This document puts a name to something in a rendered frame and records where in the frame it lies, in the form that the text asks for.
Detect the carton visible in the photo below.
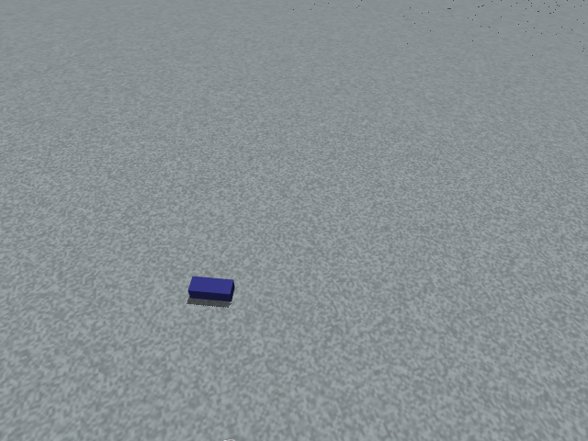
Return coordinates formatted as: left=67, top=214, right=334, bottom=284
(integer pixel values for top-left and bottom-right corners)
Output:
left=188, top=277, right=234, bottom=301

